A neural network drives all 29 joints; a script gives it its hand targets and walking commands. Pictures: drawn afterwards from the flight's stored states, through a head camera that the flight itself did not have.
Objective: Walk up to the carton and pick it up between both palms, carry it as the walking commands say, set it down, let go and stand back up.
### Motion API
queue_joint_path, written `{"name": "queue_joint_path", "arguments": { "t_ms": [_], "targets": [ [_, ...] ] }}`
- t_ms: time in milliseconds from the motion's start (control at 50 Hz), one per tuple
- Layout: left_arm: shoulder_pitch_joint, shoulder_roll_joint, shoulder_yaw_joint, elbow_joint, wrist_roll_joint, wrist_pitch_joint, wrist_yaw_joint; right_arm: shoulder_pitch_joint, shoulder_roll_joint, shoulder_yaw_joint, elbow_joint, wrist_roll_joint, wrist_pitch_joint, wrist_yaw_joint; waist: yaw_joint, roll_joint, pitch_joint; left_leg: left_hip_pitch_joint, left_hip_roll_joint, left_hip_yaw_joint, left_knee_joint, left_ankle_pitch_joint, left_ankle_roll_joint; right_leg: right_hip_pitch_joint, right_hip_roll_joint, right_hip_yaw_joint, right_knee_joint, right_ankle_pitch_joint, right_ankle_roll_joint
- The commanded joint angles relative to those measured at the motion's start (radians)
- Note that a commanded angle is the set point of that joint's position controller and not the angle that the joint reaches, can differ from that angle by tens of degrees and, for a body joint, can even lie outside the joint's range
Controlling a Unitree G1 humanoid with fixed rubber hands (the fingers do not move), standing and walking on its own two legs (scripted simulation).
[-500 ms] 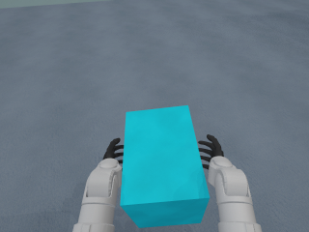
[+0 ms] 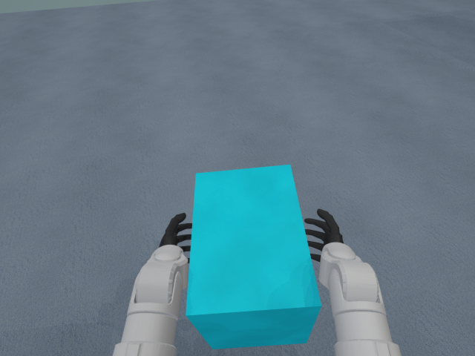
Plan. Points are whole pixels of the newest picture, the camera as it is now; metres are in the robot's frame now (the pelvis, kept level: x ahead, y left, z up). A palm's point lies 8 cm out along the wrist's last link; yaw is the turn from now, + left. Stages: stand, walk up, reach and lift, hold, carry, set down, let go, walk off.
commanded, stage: carry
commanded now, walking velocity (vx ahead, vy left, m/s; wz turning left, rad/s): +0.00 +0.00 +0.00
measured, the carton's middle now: (251, 258) +0.32 -0.02 -0.05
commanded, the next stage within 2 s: none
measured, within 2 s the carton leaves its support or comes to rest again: neither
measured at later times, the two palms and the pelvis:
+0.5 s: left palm (174, 238) +0.30 +0.11 +0.07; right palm (339, 235) +0.29 -0.16 +0.07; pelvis +0.00 -0.01 +0.00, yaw +0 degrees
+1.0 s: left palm (206, 222) +0.32 +0.06 +0.08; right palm (366, 213) +0.32 -0.22 +0.09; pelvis +0.03 -0.07 -0.01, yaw +2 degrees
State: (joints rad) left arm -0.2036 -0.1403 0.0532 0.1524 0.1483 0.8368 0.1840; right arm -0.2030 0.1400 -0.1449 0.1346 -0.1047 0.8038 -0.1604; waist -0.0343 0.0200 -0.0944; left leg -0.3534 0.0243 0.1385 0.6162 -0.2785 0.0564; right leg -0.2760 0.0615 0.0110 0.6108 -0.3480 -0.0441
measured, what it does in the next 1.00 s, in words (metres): lifts its left foot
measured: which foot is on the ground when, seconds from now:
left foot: down 0.00-0.68, up 0.70-1.00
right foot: down 0.00-1.00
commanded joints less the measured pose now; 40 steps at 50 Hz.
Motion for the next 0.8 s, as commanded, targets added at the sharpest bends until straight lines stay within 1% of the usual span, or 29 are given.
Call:
{"name": "queue_joint_path", "arguments": {
  "t_ms": [0,20,40,80,140,200,260,280,300,340,360,380,420,460,480,500,540,560,580,600,620,640,660,680,700,720,740,760,780],
  "targets": [
    [-0.598,-0.874,-0.423,-0.118,-0.219,-0.093,-0.269,-0.627,0.905,0.551,-0.129,0.205,-0.04,0.249,0.036,0.001,-0.274,0.126,0.116,-0.206,-0.143,0.288,0.007,0.073,-0.134,0.07,-0.101,0.224,-0.023],
    [-0.594,-0.876,-0.422,-0.099,-0.21,-0.094,-0.272,-0.629,0.902,0.549,-0.115,0.197,-0.04,0.252,0.038,0.007,-0.282,0.129,0.116,-0.202,-0.142,0.286,0.007,0.079,-0.135,0.069,-0.103,0.228,-0.026],
    [-0.611,-0.882,-0.429,-0.115,-0.219,-0.094,-0.274,-0.639,0.908,0.558,-0.132,0.201,-0.04,0.253,0.038,-0.006,-0.277,0.123,0.116,-0.2,-0.143,0.284,0.006,0.079,-0.136,0.069,-0.105,0.229,-0.026],
    [-0.598,-0.876,-0.418,-0.079,-0.207,-0.095,-0.279,-0.638,0.9,0.548,-0.103,0.191,-0.042,0.257,0.038,0.0,-0.273,0.12,0.112,-0.196,-0.141,0.27,0.005,0.08,-0.14,0.074,-0.109,0.233,-0.029],
    [-0.6,-0.885,-0.429,-0.098,-0.214,-0.098,-0.283,-0.649,0.91,0.56,-0.121,0.2,-0.044,0.261,0.038,0.002,-0.275,0.127,0.117,-0.201,-0.146,0.291,0.005,0.082,-0.138,0.069,-0.103,0.237,-0.028],
    [-0.596,-0.888,-0.43,-0.095,-0.208,-0.1,-0.286,-0.644,0.917,0.553,-0.099,0.193,-0.047,0.265,0.038,0.016,-0.273,0.135,0.121,-0.206,-0.149,0.303,0.003,0.081,-0.135,0.068,-0.098,0.235,-0.027],
    [-0.595,-0.898,-0.432,-0.113,-0.215,-0.101,-0.289,-0.662,0.925,0.56,-0.125,0.2,-0.051,0.265,0.037,0.006,-0.269,0.134,0.127,-0.215,-0.154,0.3,0.005,0.086,-0.134,0.068,-0.098,0.23,-0.024],
    [-0.618,-0.899,-0.448,-0.147,-0.237,-0.099,-0.279,-0.65,0.92,0.563,-0.154,0.217,-0.043,0.26,0.035,0.017,-0.279,0.136,0.136,-0.217,-0.171,0.29,0.004,0.065,-0.117,0.054,-0.087,0.199,-0.023],
    [-0.649,-0.938,-0.504,-0.337,-0.307,-0.084,-0.26,-0.697,0.962,0.621,-0.345,0.288,-0.028,0.241,0.033,0.026,-0.29,0.148,0.161,-0.235,-0.186,0.279,0.0,0.053,-0.1,0.037,-0.07,0.163,-0.016],
    [-0.646,-0.935,-0.507,-0.367,-0.314,-0.042,-0.242,-0.699,0.953,0.609,-0.378,0.293,0.014,0.218,0.031,0.062,-0.296,0.165,0.212,-0.297,-0.237,0.218,0.018,0.011,-0.064,0.001,-0.025,0.078,-0.01],
    [-0.66,-0.926,-0.499,-0.369,-0.316,-0.024,-0.234,-0.699,0.947,0.595,-0.378,0.29,0.033,0.207,0.029,0.072,-0.306,0.175,0.238,-0.336,-0.259,0.183,0.037,-0.007,-0.053,-0.013,-0.001,0.051,-0.006],
    [-0.654,-0.911,-0.493,-0.38,-0.316,-0.004,-0.225,-0.667,0.942,0.583,-0.367,0.289,0.056,0.197,0.026,0.094,-0.315,0.178,0.265,-0.374,-0.281,0.144,0.054,-0.023,-0.047,-0.024,0.032,0.021,0.0],
    [-0.634,-0.922,-0.523,-0.455,-0.342,0.047,-0.205,-0.619,0.964,0.605,-0.418,0.309,0.111,0.175,0.023,0.105,-0.311,0.165,0.302,-0.425,-0.313,0.092,0.078,-0.04,-0.042,-0.038,0.073,-0.02,0.009],
    [-0.629,-0.918,-0.518,-0.499,-0.353,0.096,-0.186,-0.625,0.972,0.614,-0.466,0.327,0.162,0.157,0.023,0.108,-0.297,0.151,0.326,-0.451,-0.319,0.108,0.089,-0.064,-0.048,-0.044,0.093,-0.034,0.016],
    [-0.609,-0.917,-0.516,-0.511,-0.356,0.124,-0.177,-0.605,0.977,0.619,-0.477,0.334,0.189,0.148,0.023,0.105,-0.29,0.155,0.333,-0.451,-0.312,0.14,0.091,-0.08,-0.052,-0.046,0.091,-0.041,0.02],
    [-0.578,-0.922,-0.514,-0.526,-0.361,0.15,-0.169,-0.59,0.977,0.624,-0.501,0.34,0.214,0.139,0.022,0.117,-0.293,0.161,0.342,-0.456,-0.303,0.174,0.095,-0.09,-0.055,-0.049,0.089,-0.045,0.021],
    [-0.534,-0.922,-0.504,-0.553,-0.367,0.196,-0.156,-0.564,0.977,0.631,-0.538,0.346,0.26,0.121,0.023,0.116,-0.291,0.146,0.347,-0.439,-0.264,0.245,0.096,-0.083,-0.062,-0.053,0.055,-0.03,0.021],
    [-0.519,-0.923,-0.504,-0.583,-0.375,0.217,-0.15,-0.532,0.985,0.637,-0.546,0.349,0.283,0.114,0.024,0.118,-0.29,0.134,0.339,-0.414,-0.237,0.288,0.084,-0.063,-0.061,-0.058,0.016,-0.016,0.017],
    [-0.496,-0.926,-0.499,-0.602,-0.378,0.236,-0.144,-0.51,0.987,0.644,-0.565,0.354,0.303,0.106,0.025,0.104,-0.299,0.122,0.324,-0.382,-0.196,0.315,0.07,-0.034,-0.063,-0.052,-0.028,0.006,0.007],
    [-0.481,-0.927,-0.497,-0.616,-0.382,0.254,-0.14,-0.487,0.991,0.646,-0.574,0.354,0.323,0.099,0.026,0.073,-0.3,0.103,0.297,-0.34,-0.142,0.329,0.05,-0.003,-0.069,-0.033,-0.077,0.039,-0.006],
    [-0.469,-0.932,-0.498,-0.639,-0.388,0.268,-0.138,-0.469,1.001,0.654,-0.593,0.358,0.339,0.094,0.029,0.006,-0.3,0.076,0.255,-0.278,-0.057,0.293,0.019,0.035,-0.09,0.001,-0.154,0.127,-0.023],
    [-0.457,-0.924,-0.49,-0.656,-0.387,0.279,-0.136,-0.476,1.015,0.669,-0.622,0.368,0.353,0.092,0.034,-0.136,-0.308,-0.002,0.185,-0.184,0.09,0.143,-0.027,0.117,-0.174,0.082,-0.194,0.403,-0.057],
    [-0.464,-0.919,-0.49,-0.664,-0.388,0.289,-0.134,-0.506,1.012,0.672,-0.652,0.371,0.365,0.089,0.051,-0.249,-0.29,-0.125,0.098,-0.089,0.28,-0.094,-0.074,0.179,-0.265,0.153,-0.201,0.698,-0.119],
    [-0.48,-0.922,-0.49,-0.679,-0.395,0.297,-0.132,-0.563,1.01,0.681,-0.69,0.382,0.37,0.083,0.057,-0.266,-0.253,-0.209,0.055,-0.064,0.433,-0.222,-0.096,0.202,-0.296,0.154,-0.177,0.872,-0.163],
    [-0.499,-0.923,-0.489,-0.693,-0.399,0.306,-0.127,-0.587,1.012,0.68,-0.703,0.388,0.378,0.078,0.055,-0.206,-0.227,-0.252,0.048,-0.086,0.475,-0.253,-0.089,0.204,-0.291,0.14,-0.168,0.907,-0.17],
    [-0.492,-0.92,-0.481,-0.702,-0.396,0.317,-0.122,-0.566,1.017,0.677,-0.691,0.39,0.39,0.076,0.055,-0.174,-0.224,-0.281,0.046,-0.086,0.498,-0.241,-0.077,0.224,-0.282,0.128,-0.161,0.926,-0.17],
    [-0.51,-0.915,-0.478,-0.722,-0.4,0.323,-0.117,-0.54,1.019,0.664,-0.669,0.385,0.4,0.073,0.053,-0.158,-0.231,-0.315,0.048,-0.077,0.489,-0.224,-0.069,0.274,-0.274,0.123,-0.143,0.976,-0.173],
    [-0.532,-0.905,-0.47,-0.729,-0.403,0.326,-0.114,-0.547,1.02,0.652,-0.659,0.383,0.405,0.071,0.05,-0.166,-0.241,-0.332,0.048,-0.07,0.478,-0.211,-0.064,0.315,-0.258,0.11,-0.119,1.036,-0.167],
    [-0.528,-0.904,-0.477,-0.742,-0.406,0.329,-0.111,-0.512,1.021,0.644,-0.64,0.378,0.41,0.07,0.051,-0.163,-0.251,-0.335,0.044,-0.064,0.475,-0.213,-0.064,0.335,-0.253,0.11,-0.107,1.078,-0.168]
  ]
}}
